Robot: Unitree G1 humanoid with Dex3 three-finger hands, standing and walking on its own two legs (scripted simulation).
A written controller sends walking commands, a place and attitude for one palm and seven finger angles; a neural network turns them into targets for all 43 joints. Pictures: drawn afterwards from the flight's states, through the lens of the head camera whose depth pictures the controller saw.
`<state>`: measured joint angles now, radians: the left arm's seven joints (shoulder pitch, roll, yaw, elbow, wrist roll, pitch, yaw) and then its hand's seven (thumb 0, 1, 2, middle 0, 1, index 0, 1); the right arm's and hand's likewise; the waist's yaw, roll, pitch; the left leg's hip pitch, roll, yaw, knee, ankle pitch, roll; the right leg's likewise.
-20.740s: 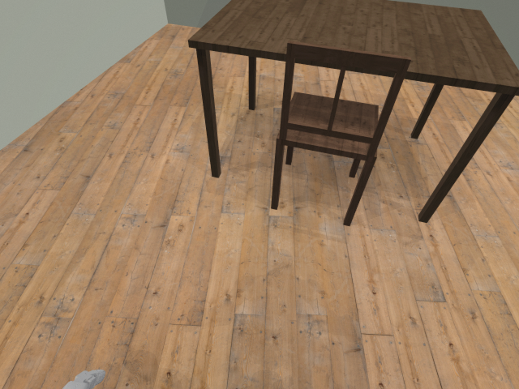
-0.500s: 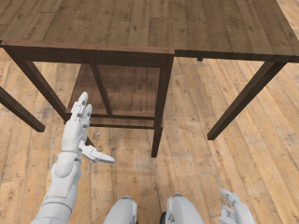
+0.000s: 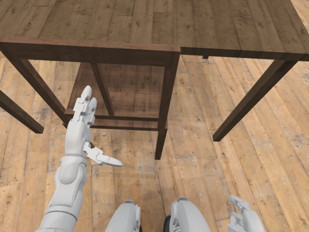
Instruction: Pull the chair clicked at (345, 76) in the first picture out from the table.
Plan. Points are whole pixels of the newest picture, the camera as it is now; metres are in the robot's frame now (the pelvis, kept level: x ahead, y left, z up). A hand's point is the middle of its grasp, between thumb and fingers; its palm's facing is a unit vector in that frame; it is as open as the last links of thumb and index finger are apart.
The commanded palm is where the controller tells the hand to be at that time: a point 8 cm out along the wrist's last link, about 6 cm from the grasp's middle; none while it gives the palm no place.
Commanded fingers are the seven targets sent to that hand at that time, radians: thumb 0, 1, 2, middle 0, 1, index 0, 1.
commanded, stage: push the fingers through the gap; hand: left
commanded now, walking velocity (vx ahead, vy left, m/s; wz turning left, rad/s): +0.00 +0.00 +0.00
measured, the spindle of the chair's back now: (104, 92) +0.48 +0.16 +0.00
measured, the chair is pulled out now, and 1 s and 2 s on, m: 0.00 0.00 0.00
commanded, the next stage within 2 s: hook a spindle and tug to test in 1.44 s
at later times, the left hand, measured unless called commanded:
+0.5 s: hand (110, 112) +0.41 +0.13 +0.01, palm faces +0.00 -1.00 -0.04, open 17.0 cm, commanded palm +0.39 +0.19 +0.02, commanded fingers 0.00 -0.50 0.30 -0.06 -0.08 -0.06 -0.08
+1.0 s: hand (108, 95) +0.46 +0.14 +0.02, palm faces +0.00 -1.00 -0.01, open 17.0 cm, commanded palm +0.43 +0.19 +0.02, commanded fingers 0.00 -0.50 0.30 -0.06 -0.08 -0.06 -0.08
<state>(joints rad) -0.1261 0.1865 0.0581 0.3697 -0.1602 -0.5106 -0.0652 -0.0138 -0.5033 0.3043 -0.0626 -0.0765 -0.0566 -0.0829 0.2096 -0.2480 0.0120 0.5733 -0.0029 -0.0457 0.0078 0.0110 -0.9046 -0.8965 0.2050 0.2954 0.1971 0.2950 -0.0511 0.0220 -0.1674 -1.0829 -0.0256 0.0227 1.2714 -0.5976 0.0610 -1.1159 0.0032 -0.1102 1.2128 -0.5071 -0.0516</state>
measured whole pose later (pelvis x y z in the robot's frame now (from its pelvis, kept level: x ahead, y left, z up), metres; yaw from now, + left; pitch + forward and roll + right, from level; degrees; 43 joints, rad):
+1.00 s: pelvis +0.00 +0.00 +0.00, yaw -1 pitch +27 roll -2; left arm -0.64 0.29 0.25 0.90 -0.13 -0.52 -0.09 -0.01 -0.50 0.30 -0.06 -0.08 -0.06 -0.08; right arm 0.27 -0.26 0.02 0.64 -0.02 0.00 0.02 0.01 -0.91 -0.90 0.20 0.30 0.20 0.29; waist -0.12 0.03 -0.16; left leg -1.15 -0.02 0.04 1.27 -0.59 0.07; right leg -1.19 0.01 -0.10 1.21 -0.48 -0.05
